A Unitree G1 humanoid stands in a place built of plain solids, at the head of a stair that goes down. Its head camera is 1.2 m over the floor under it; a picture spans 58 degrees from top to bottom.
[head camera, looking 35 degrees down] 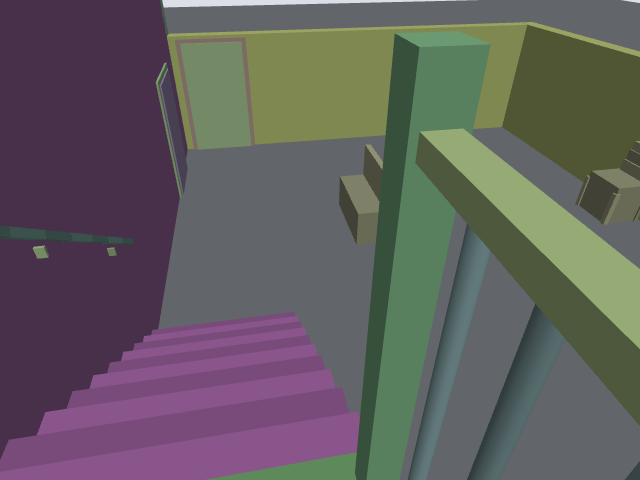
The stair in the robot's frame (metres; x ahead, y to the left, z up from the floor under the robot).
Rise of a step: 0.17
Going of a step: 0.23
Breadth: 1.27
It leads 10 degrees to the left of straight ahead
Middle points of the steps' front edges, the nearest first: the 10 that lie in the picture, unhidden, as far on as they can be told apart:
0.78 0.49 -0.16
1.01 0.53 -0.33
1.23 0.57 -0.50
1.46 0.62 -0.66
1.68 0.66 -0.83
1.91 0.70 -0.99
2.13 0.74 -1.16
2.36 0.78 -1.33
2.58 0.82 -1.49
2.81 0.86 -1.66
